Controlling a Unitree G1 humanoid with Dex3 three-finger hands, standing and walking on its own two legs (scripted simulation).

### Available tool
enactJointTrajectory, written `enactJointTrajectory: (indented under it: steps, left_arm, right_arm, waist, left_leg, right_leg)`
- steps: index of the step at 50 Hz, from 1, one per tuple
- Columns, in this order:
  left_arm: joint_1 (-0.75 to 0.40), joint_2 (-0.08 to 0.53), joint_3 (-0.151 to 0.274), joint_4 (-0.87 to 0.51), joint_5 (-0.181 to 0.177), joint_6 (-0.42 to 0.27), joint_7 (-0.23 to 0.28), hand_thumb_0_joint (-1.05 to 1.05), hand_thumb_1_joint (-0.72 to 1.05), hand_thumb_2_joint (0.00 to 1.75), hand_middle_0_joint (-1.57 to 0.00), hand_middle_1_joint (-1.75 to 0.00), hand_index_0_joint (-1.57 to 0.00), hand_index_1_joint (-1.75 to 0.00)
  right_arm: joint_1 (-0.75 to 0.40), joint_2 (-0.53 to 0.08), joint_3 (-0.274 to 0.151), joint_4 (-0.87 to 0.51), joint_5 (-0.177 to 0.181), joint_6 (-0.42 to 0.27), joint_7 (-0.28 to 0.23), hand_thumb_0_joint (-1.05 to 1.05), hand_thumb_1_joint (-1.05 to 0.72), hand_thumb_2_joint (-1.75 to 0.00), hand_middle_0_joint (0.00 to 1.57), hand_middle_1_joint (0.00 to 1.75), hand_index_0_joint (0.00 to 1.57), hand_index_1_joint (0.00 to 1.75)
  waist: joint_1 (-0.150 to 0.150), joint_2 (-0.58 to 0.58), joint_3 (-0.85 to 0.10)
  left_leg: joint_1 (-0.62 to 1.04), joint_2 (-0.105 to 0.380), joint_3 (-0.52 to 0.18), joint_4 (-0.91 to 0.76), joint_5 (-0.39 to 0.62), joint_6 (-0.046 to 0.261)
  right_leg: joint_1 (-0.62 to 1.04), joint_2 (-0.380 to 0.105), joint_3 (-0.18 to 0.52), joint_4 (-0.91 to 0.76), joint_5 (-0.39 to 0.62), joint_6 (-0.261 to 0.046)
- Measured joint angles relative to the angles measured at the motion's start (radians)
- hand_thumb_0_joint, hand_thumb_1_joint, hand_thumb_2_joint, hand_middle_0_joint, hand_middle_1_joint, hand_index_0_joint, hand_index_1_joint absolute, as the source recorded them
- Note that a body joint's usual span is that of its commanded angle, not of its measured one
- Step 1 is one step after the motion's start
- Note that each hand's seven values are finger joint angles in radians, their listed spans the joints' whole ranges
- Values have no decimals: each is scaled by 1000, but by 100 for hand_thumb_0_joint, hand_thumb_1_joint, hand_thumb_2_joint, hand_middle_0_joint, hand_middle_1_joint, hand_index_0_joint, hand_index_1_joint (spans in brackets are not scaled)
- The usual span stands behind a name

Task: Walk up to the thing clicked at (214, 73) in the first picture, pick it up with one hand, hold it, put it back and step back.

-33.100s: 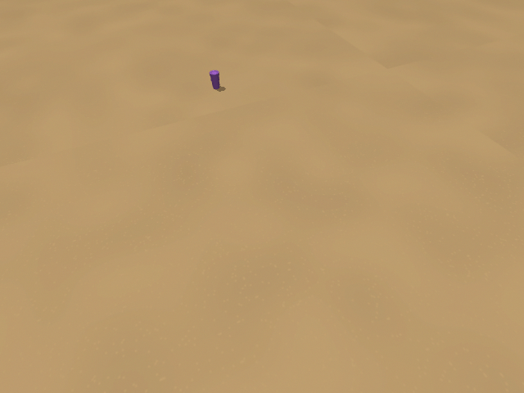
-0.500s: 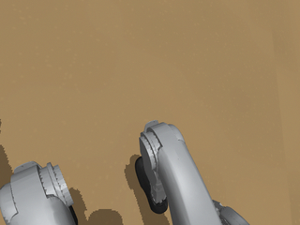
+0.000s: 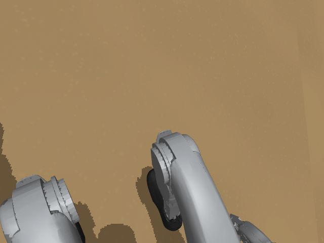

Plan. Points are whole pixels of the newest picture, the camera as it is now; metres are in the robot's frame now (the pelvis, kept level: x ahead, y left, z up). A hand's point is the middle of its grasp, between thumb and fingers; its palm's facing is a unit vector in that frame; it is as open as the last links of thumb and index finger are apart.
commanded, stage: close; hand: left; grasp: from above
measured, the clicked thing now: out of the picture +0.48 +0.32 -0.24
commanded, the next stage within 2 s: settle in 0.24 s
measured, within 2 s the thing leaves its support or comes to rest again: leaves its support in 0.72 s
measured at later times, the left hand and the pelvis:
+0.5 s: hand out of the picture +0.46 +0.33 -0.20, palm faces -0.42 -0.13 -0.90, open 10.5 cm; pelvis +0.00 +0.00 +0.00, yaw +0 degrees
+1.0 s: hand out of the picture +0.46 +0.34 -0.12, palm faces -0.41 -0.09 -0.91, open 9.4 cm; pelvis +0.00 +0.00 +0.03, yaw +4 degrees
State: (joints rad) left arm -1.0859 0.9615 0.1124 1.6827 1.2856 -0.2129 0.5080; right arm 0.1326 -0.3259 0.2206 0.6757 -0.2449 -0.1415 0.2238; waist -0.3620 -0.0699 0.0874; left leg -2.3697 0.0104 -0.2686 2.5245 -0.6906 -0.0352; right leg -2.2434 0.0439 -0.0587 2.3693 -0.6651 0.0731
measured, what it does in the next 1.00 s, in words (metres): stands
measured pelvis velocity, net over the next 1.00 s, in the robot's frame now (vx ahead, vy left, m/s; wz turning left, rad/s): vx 0.00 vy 0.00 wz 0.06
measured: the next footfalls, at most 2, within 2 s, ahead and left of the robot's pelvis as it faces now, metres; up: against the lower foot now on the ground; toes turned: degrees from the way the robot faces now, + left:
none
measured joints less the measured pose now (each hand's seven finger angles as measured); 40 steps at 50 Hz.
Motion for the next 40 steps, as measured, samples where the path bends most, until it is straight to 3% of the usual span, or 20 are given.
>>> enactJointTrajectory:
  steps: [26,35,40]
  left_arm:
    - [-3,0,-2,-15,17,-12,-16,1,-4,73,-72,-92,-45,-89]
    - [49,-53,17,-136,16,12,-57,2,4,69,-72,-92,-58,-88]
    - [85,-106,10,-236,-8,31,-90,4,6,65,-75,-90,-59,-84]
  right_arm:
    - [-1,7,2,-7,-3,16,-12,0,-92,-91,20,30,20,30]
    - [29,9,-38,0,14,27,-7,0,-93,-91,20,30,20,30]
    - [45,13,-80,7,46,48,-1,0,-93,-91,20,30,20,30]
  waist:
    - [8,0,-1]
    - [33,22,-34]
    - [59,45,-78]
  left_leg:
    - [0,-3,1,3,-4,-1]
    - [-8,-11,10,-13,-4,-3]
    - [-10,-15,27,-35,-2,-3]
  right_leg:
    - [1,-3,1,4,-6,2]
    - [-4,-16,3,-3,-15,-13]
    - [-9,-28,14,-11,-24,-16]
